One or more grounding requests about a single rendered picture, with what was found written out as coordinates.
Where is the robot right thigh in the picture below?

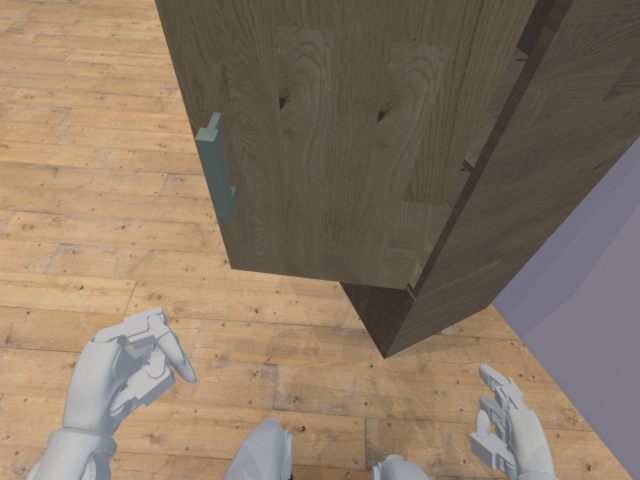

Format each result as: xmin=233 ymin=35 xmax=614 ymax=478
xmin=370 ymin=459 xmax=430 ymax=480

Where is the robot thigh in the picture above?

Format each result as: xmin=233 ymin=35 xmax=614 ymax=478
xmin=222 ymin=425 xmax=293 ymax=480
xmin=370 ymin=459 xmax=430 ymax=480

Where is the handle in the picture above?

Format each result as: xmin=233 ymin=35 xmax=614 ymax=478
xmin=195 ymin=112 xmax=237 ymax=221

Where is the robot left thigh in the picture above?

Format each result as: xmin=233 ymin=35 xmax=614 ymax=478
xmin=222 ymin=425 xmax=293 ymax=480

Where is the left robot hand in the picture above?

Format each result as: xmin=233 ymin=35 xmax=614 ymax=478
xmin=62 ymin=307 xmax=197 ymax=437

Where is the cupboard door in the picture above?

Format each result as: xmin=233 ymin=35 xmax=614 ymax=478
xmin=155 ymin=0 xmax=537 ymax=290

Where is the robot left forearm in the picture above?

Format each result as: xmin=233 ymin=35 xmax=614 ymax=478
xmin=25 ymin=428 xmax=118 ymax=480

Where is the right robot hand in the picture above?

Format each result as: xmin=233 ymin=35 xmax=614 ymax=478
xmin=471 ymin=364 xmax=556 ymax=480

